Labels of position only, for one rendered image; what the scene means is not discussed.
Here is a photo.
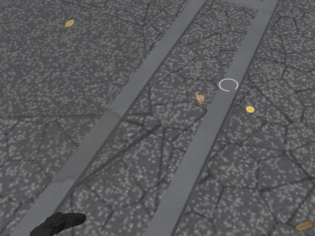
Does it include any robot left hand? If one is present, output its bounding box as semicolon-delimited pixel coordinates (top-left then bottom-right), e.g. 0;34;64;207
30;211;86;236

